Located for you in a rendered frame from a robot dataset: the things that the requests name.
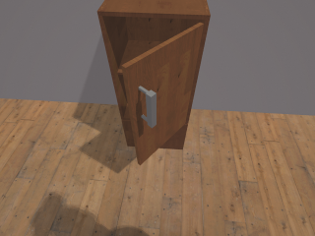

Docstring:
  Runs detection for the cupboard door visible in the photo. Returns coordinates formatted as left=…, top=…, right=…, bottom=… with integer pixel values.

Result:
left=121, top=23, right=204, bottom=165

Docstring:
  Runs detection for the handle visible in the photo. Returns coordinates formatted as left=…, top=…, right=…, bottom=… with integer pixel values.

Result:
left=138, top=86, right=157, bottom=128

